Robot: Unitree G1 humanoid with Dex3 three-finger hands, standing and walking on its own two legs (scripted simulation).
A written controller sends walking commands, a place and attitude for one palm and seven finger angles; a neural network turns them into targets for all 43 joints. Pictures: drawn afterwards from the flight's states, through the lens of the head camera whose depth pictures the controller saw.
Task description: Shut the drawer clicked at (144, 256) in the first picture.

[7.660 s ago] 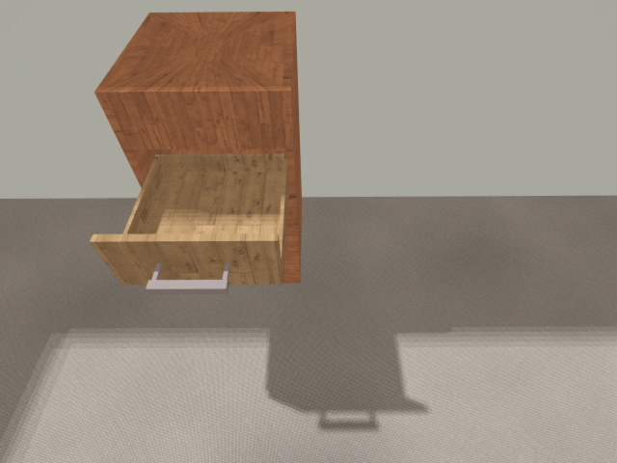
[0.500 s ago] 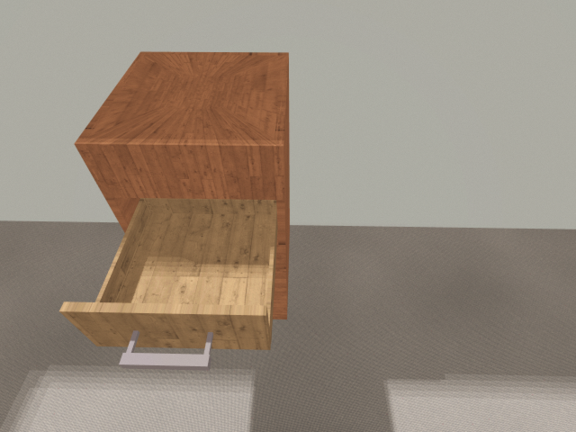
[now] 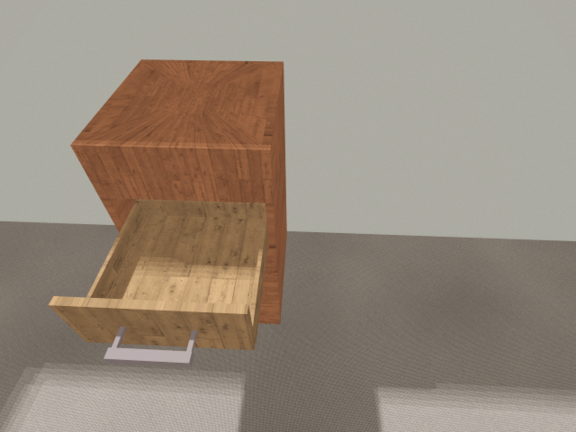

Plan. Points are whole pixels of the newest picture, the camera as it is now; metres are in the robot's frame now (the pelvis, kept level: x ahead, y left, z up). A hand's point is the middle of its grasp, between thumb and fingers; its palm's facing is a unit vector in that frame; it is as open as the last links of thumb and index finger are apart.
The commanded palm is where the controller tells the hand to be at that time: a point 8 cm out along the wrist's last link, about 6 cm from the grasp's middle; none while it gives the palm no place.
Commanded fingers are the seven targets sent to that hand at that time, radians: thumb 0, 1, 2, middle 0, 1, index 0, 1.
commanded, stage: come to a stop and stand still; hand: left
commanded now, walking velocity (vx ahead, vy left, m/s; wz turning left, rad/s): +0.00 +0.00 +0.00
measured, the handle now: (153, 345) +0.32 +0.30 -0.22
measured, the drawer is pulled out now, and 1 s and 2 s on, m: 0.30 0.30 0.30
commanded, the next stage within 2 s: look again from close up in 0.62 s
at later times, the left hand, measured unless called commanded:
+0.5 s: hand out of the picture -0.03 +0.11 -0.17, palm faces +0.08 -0.98 -0.16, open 7.4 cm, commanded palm none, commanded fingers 0.00 0.90 0.90 -0.20 -0.30 -0.20 -0.30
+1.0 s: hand out of the picture +0.01 +0.19 -0.20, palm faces +0.05 -0.97 -0.24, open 7.4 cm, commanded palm none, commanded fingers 0.00 0.90 0.90 -0.20 -0.30 -0.20 -0.30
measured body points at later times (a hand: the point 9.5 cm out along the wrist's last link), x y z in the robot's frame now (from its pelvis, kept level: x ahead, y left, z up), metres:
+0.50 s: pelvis +0.01 -0.03 +0.00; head +0.02 -0.04 +0.45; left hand -0.03 +0.16 -0.16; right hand -0.04 -0.23 -0.17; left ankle -0.02 +0.12 -0.74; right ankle +0.01 -0.05 -0.74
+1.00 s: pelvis -0.01 -0.01 -0.03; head -0.01 +0.00 +0.42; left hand +0.01 +0.24 -0.18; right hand -0.03 -0.24 -0.18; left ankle +0.01 +0.09 -0.74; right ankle +0.04 -0.19 -0.75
